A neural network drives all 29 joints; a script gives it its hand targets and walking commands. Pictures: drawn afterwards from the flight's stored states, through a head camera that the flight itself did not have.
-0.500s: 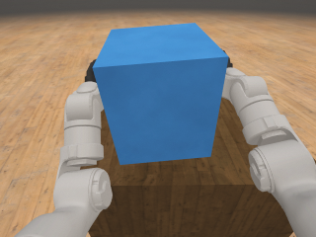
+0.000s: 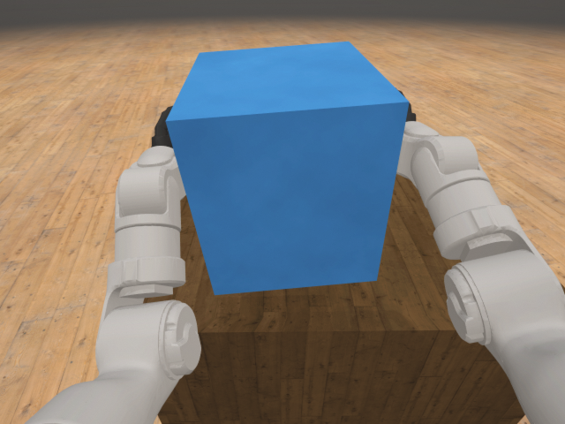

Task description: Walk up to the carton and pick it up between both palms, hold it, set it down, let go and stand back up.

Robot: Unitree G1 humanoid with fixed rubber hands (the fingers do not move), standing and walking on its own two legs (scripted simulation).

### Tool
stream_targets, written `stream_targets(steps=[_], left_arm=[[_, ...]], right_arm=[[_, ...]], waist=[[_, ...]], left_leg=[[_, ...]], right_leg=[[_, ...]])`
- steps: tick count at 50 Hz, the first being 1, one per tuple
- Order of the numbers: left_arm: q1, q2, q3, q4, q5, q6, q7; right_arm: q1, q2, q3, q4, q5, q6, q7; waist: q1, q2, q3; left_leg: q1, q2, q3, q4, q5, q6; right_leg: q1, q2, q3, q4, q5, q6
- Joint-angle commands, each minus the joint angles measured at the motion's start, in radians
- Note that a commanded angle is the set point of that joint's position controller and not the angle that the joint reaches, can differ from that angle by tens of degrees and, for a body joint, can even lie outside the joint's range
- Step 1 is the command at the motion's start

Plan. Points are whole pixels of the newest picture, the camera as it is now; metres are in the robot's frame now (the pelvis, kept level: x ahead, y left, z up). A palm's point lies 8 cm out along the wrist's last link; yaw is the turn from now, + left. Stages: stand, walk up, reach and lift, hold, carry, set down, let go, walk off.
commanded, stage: hold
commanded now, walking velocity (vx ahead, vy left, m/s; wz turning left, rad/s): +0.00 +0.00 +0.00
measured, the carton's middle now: (284, 162) +0.39 +0.00 +0.25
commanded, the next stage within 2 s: none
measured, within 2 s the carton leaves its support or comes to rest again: neither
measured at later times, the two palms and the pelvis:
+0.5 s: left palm (165, 157) +0.38 +0.16 +0.27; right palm (393, 140) +0.38 -0.15 +0.28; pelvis +0.00 +0.00 +0.00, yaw +0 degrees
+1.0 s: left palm (169, 162) +0.38 +0.16 +0.26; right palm (395, 145) +0.38 -0.15 +0.28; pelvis +0.00 +0.00 +0.00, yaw +0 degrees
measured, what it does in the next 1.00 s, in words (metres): stands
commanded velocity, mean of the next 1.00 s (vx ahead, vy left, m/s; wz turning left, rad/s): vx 0.00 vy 0.00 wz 0.00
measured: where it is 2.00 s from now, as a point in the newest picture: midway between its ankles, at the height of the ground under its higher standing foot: outside the picture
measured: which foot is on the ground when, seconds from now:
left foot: down 0.00-1.00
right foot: down 0.00-1.00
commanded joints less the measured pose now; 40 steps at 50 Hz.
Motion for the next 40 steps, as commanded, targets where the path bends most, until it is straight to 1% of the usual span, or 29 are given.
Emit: stream_targets(steps=[1,16,17,18,19,21,22,23,24,26,28,35,40], left_arm=[[-0.898,-0.601,-0.422,-0.174,-0.161,-0.083,-0.14],[-0.898,-0.602,-0.421,-0.171,-0.162,-0.084,-0.14],[-0.943,-0.533,-0.314,-0.063,-0.092,-0.083,-0.144],[-0.954,-0.552,-0.322,-0.077,-0.092,-0.09,-0.15],[-0.967,-0.565,-0.342,-0.09,-0.104,-0.094,-0.15],[-0.995,-0.588,-0.379,-0.131,-0.133,-0.101,-0.145],[-0.984,-0.59,-0.382,-0.127,-0.139,-0.099,-0.143],[-0.976,-0.594,-0.391,-0.134,-0.143,-0.1,-0.142],[-0.959,-0.595,-0.39,-0.117,-0.141,-0.098,-0.143],[-0.934,-0.596,-0.388,-0.103,-0.136,-0.096,-0.146],[-0.914,-0.598,-0.393,-0.104,-0.136,-0.096,-0.15],[-0.891,-0.61,-0.433,-0.193,-0.146,-0.092,-0.146],[-0.898,-0.614,-0.456,-0.244,-0.151,-0.083,-0.137]], right_arm=[[-0.781,0.75,0.186,-0.352,0.158,-0.018,0.121],[-0.783,0.749,0.185,-0.351,0.158,-0.018,0.121],[-0.791,0.737,0.149,-0.22,0.113,0.0,0.124],[-0.796,0.758,0.141,-0.221,0.094,-0.014,0.132],[-0.807,0.762,0.134,-0.223,0.092,-0.024,0.137],[-0.844,0.774,0.151,-0.272,0.114,-0.04,0.138],[-0.862,0.776,0.165,-0.308,0.126,-0.044,0.134],[-0.86,0.771,0.174,-0.324,0.133,-0.045,0.129],[-0.857,0.761,0.173,-0.332,0.134,-0.045,0.123],[-0.823,0.744,0.161,-0.312,0.124,-0.041,0.119],[-0.809,0.732,0.156,-0.314,0.119,-0.044,0.119],[-0.771,0.72,0.185,-0.367,0.14,-0.044,0.115],[-0.768,0.724,0.204,-0.398,0.154,-0.041,0.12]], waist=[[-0.007,0.048,-0.343],[-0.007,0.049,-0.343],[0.029,0.006,-0.184],[0.025,-0.009,-0.214],[0.019,0.013,-0.241],[0.014,0.047,-0.343],[0.015,0.044,-0.376],[0.008,0.048,-0.403],[0.004,0.047,-0.398],[-0.007,0.048,-0.37],[-0.014,0.053,-0.365],[-0.027,0.079,-0.388],[-0.02,0.087,-0.384]], left_leg=[[0.243,-0.063,-0.037,-0.011,0.238,-0.044],[0.242,-0.063,-0.038,-0.012,0.237,-0.044],[0.183,-0.066,-0.024,-0.052,0.132,-0.019],[0.175,-0.06,-0.021,-0.072,0.096,-0.011],[0.176,-0.055,-0.022,-0.071,0.108,-0.016],[0.214,-0.058,-0.026,-0.034,0.197,-0.03],[0.232,-0.063,-0.027,-0.015,0.236,-0.03],[0.248,-0.065,-0.029,-0.003,0.264,-0.034],[0.253,-0.064,-0.03,-0.001,0.266,-0.036],[0.248,-0.062,-0.03,-0.011,0.238,-0.037],[0.242,-0.062,-0.031,-0.016,0.234,-0.04],[0.275,-0.061,-0.039,0.004,0.325,-0.06],[0.286,-0.059,-0.04,0.009,0.345,-0.066]], right_leg=[[-0.044,0.057,0.045,-0.042,0.202,0.075],[-0.045,0.057,0.045,-0.043,0.2,0.074],[-0.091,0.044,0.046,-0.063,0.086,0.078],[-0.089,0.044,0.043,-0.059,0.064,0.076],[-0.08,0.045,0.047,-0.054,0.072,0.065],[-0.038,0.048,0.049,-0.035,0.157,0.063],[-0.019,0.049,0.051,-0.029,0.207,0.07],[-0.007,0.051,0.05,-0.022,0.248,0.076],[-0.01,0.052,0.049,-0.023,0.254,0.077],[-0.026,0.052,0.047,-0.031,0.224,0.075],[-0.021,0.05,0.048,-0.033,0.221,0.071],[0.006,0.058,0.043,-0.021,0.287,0.071],[-0.009,0.064,0.036,-0.019,0.275,0.071]])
